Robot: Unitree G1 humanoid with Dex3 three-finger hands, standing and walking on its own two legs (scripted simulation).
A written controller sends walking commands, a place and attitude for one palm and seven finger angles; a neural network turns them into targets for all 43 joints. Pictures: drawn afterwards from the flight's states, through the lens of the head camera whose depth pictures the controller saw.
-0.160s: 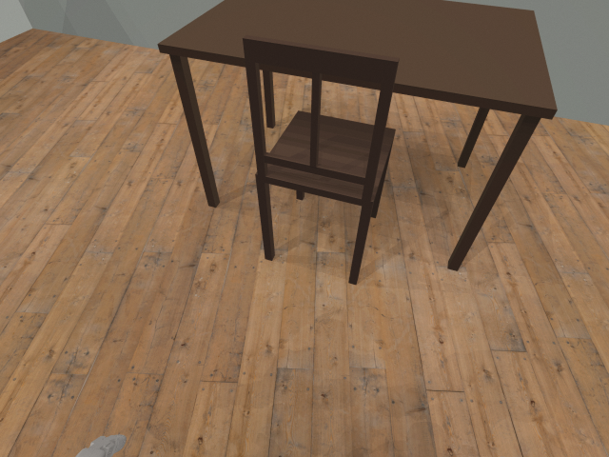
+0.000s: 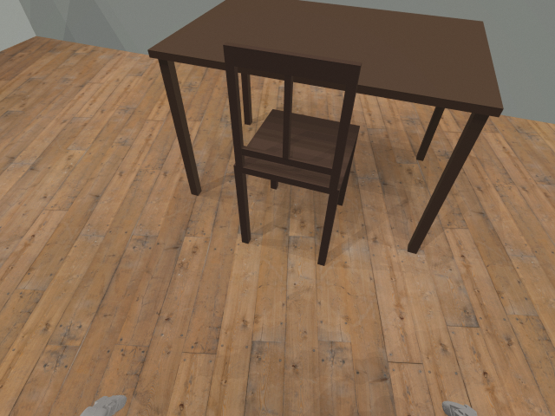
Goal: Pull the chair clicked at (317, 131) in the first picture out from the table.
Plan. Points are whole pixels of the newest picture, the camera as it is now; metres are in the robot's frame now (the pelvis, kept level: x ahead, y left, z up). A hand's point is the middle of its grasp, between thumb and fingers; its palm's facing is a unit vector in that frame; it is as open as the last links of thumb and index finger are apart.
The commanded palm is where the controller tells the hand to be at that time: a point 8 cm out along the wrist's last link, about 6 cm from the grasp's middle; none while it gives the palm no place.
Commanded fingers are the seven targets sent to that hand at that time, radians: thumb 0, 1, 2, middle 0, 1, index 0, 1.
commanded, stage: stand and wait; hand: left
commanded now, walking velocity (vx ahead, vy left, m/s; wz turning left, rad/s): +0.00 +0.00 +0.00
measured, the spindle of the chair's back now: (287, 119) +0.95 +0.03 -0.08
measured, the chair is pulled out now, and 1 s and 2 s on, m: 0.00 0.00 0.00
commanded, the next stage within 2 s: look at it before walking up in 0.66 s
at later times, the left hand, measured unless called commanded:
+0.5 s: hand out of the picture +0.05 +0.23 -0.15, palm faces -0.03 -0.94 -0.34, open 7.4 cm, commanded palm none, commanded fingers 0.00 0.90 0.90 -0.20 -0.30 -0.20 -0.30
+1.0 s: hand out of the picture +0.06 +0.23 -0.15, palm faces -0.04 -0.94 -0.33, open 7.4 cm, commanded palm none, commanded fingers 0.00 0.90 0.90 -0.20 -0.30 -0.20 -0.30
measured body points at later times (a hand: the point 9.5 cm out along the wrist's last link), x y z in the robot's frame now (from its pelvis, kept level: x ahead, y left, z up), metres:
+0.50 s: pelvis -0.02 -0.02 +0.01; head -0.01 -0.02 +0.46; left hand +0.05 +0.28 -0.12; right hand +0.05 -0.31 -0.13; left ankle -0.02 +0.11 -0.74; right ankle -0.02 -0.13 -0.74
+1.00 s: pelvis -0.02 -0.02 +0.01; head -0.02 -0.02 +0.46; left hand +0.07 +0.28 -0.12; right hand +0.05 -0.31 -0.13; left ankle -0.02 +0.11 -0.74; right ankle -0.02 -0.13 -0.74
